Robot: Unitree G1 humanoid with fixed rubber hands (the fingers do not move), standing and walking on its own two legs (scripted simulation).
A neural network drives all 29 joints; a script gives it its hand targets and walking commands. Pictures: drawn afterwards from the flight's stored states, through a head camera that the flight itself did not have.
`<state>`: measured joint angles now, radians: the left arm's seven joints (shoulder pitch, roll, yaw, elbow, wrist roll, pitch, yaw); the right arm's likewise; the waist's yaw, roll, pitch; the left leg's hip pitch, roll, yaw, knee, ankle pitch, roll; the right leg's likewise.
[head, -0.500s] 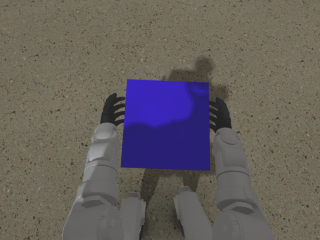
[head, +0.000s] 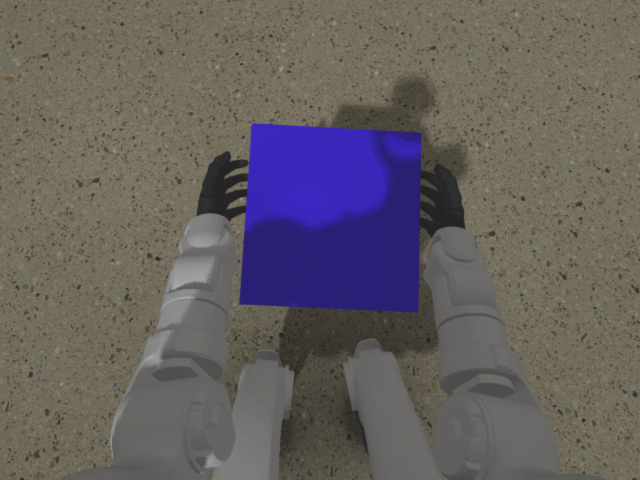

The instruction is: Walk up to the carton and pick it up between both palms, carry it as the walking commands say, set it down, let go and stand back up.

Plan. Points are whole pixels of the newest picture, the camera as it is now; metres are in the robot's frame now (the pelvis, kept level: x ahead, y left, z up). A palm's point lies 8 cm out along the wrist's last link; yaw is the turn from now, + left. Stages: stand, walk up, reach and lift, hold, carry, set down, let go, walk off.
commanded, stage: set down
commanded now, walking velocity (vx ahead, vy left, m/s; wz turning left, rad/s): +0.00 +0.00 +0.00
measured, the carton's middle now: (327, 231) +0.43 -0.03 -0.16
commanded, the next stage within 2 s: none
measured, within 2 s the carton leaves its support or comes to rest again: neither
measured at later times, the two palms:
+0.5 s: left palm (231, 221) +0.46 +0.11 -0.17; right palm (423, 232) +0.43 -0.17 -0.17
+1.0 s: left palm (242, 225) +0.48 +0.11 -0.26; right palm (408, 233) +0.45 -0.18 -0.26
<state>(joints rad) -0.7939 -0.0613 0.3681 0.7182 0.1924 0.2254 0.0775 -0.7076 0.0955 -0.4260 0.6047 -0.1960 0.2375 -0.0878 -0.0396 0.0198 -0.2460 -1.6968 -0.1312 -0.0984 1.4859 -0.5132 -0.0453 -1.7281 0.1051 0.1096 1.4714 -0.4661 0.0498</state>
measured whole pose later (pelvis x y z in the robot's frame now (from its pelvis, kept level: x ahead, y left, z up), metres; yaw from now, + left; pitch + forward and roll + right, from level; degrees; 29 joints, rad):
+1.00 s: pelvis -0.03 +0.00 -0.14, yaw +0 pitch +47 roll +0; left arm -1.18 0.07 0.35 0.84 0.14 0.24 0.12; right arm -1.09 -0.04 -0.46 0.72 -0.15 0.25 -0.10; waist -0.05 0.02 -0.03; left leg -2.19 -0.19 -0.09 1.93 -0.55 -0.08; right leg -2.21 0.15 0.10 1.90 -0.50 0.09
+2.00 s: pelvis -0.03 +0.00 -0.19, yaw +1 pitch +40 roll +0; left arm -1.35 0.17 0.22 1.03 0.03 0.17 0.16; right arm -1.23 -0.13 -0.39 0.88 -0.07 0.19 -0.12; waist -0.06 0.03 0.21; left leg -2.24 -0.18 -0.06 2.16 -0.62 -0.07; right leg -2.26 0.11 0.06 2.14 -0.57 0.08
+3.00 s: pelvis -0.03 +0.00 -0.21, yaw +1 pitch +38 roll -1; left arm -1.39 0.20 0.27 1.08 0.08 0.14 0.10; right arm -1.30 -0.15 -0.41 0.96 -0.11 0.17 -0.05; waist -0.07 0.03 0.27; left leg -2.25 -0.14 -0.04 2.21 -0.63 -0.05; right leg -2.26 0.08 0.04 2.19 -0.59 0.06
